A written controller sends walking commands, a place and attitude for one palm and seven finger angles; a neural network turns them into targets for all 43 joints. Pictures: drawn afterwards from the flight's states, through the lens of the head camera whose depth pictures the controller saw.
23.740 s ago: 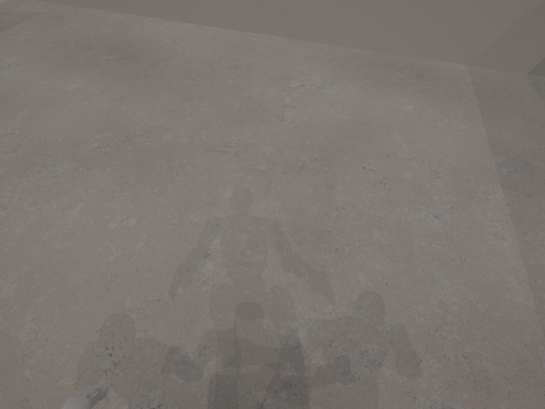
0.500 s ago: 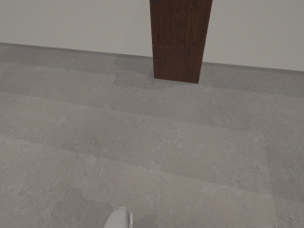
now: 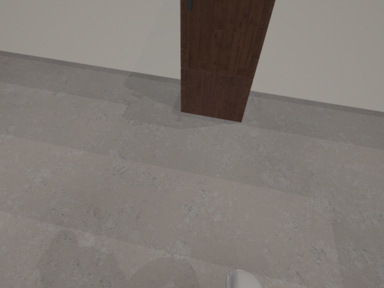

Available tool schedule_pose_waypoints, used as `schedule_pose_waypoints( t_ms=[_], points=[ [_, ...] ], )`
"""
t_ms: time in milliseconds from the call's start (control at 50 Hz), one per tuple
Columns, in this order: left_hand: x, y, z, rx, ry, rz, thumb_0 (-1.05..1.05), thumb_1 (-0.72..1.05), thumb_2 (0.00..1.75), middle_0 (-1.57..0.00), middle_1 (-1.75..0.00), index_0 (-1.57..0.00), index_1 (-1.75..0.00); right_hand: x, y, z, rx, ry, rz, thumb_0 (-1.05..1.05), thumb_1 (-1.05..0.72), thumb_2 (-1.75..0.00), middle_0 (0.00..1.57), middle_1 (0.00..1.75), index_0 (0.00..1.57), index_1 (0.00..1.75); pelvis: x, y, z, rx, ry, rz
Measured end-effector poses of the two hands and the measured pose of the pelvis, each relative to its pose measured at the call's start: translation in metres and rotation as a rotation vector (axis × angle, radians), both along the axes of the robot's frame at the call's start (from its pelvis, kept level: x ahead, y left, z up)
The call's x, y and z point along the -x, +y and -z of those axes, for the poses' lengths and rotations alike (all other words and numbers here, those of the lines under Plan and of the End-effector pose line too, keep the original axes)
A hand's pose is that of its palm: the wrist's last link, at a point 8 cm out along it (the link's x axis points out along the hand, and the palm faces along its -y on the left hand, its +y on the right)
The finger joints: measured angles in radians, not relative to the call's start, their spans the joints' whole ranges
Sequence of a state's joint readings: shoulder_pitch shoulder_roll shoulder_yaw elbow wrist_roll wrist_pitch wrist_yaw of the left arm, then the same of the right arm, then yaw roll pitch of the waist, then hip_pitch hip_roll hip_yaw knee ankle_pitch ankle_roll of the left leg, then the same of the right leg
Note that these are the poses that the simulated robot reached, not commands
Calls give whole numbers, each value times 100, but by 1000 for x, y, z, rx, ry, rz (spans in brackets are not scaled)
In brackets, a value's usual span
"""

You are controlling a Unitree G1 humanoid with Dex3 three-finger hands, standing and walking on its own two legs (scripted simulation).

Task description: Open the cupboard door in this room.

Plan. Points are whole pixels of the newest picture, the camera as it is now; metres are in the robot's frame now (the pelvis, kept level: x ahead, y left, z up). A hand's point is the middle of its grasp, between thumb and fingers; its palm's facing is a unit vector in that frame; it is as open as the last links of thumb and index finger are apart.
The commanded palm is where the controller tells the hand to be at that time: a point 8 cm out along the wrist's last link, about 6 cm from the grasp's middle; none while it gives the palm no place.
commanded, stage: turn or walk to find it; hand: left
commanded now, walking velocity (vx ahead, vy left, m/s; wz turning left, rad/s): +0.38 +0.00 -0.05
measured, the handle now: out of the picture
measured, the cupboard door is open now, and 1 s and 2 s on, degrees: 0 0 0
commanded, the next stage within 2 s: stand and wait in 0.28 s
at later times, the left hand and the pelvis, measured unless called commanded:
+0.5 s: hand (153, 236) +0.26 +0.12 -0.15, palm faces +0.05 -0.96 -0.26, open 7.1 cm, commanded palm none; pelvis +0.21 -0.07 +0.00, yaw +0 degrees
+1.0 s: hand (153, 244) +0.25 +0.12 -0.18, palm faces +0.03 -0.99 -0.15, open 7.4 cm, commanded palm none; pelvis +0.27 -0.03 +0.00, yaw -1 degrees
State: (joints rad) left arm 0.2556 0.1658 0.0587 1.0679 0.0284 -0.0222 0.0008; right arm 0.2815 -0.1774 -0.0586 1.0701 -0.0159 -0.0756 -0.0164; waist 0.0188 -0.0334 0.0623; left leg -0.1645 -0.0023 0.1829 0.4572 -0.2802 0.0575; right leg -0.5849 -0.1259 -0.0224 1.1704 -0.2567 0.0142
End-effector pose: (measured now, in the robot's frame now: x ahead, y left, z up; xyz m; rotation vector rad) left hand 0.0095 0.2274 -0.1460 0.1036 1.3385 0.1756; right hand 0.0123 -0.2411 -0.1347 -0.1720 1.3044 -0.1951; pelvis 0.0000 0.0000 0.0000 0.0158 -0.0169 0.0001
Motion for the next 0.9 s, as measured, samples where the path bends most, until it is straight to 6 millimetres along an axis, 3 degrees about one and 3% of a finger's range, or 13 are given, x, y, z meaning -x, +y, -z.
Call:
schedule_pose_waypoints(
  t_ms=[80, 180, 240, 280, 320, 380, 480, 600, 720, 800, 900],
  points=[
    [-97, 2, -14, -32, -138, 52, 0, 92, 90, -19, -30, -19, -30, 15, -6, -1, -19, 119, 48, -1, -94, -90, 20, 30, 20, 30, -36, -9, -3, -3, 11, 0],
    [-203, -20, -23, -59, -228, 156, 0, 91, 90, -19, -30, -19, -30, 14, -10, 7, -71, 214, 127, 0, -92, -90, 20, 30, 20, 30, -86, -30, 3, -10, 23, 17],
    [-256, -42, -20, -71, -281, 201, 0, 91, 90, -19, -30, -19, -30, 2, -17, 21, -107, 265, 158, 0, -91, -90, 20, 30, 20, 30, -119, -49, 15, -10, 23, 23],
    [-275, -56, -19, -70, -312, 202, 0, 91, 90, -19, -30, -19, -30, -16, -23, 26, -127, 285, 156, 1, -91, -90, 20, 30, 20, 30, -135, -59, 17, -2, 12, 16],
    [-279, -66, -21, -60, -311, 173, 0, 91, 90, -19, -30, -19, -30, -45, -32, 26, -131, 265, 136, 1, -91, -90, 20, 30, 20, 30, -150, -66, 14, -6, -5, 5],
    [-267, -77, -21, -45, -247, 124, 0, 91, 90, -19, -30, -20, -30, -104, -46, 24, -118, 182, 91, 1, -91, -90, 20, 30, 20, 30, -171, -71, 5, -8, -17, 1],
    [-249, -61, -26, -96, -148, 47, -3, 96, 90, -20, -30, -20, -30, -206, -57, 16, -95, 11, 22, 1, -91, -90, 20, 30, 19, 30, -200, -74, -3, 4, -12, -8],
    [-225, -57, -9, -47, -3, 5, -2, 94, 90, -20, -30, -20, -30, -287, -55, 4, -46, -90, -45, 1, -93, -90, 20, 30, 19, 30, -231, -63, -1, 36, -10, -7],
    [-215, -59, 20, 40, 99, -52, 0, 92, 90, -20, -30, -19, -30, -330, -27, -4, -11, -108, -108, 0, -92, -90, 20, 30, 19, 30, -261, -46, 7, 40, -18, -10],
    [-216, -63, 20, 71, 140, -36, 0, 91, 90, -20, -30, -19, -30, -337, -11, -5, -18, -114, -87, 0, -92, -90, 20, 30, 20, 30, -268, -38, 4, 19, -19, 12],
    [-225, -62, 11, 54, 130, -3, 0, 91, 90, -20, -30, -19, -30, -334, -9, 1, -42, -120, -36, -2, -94, -90, 20, 30, 20, 30, -268, -34, 2, 13, -23, 13]
  ],
)
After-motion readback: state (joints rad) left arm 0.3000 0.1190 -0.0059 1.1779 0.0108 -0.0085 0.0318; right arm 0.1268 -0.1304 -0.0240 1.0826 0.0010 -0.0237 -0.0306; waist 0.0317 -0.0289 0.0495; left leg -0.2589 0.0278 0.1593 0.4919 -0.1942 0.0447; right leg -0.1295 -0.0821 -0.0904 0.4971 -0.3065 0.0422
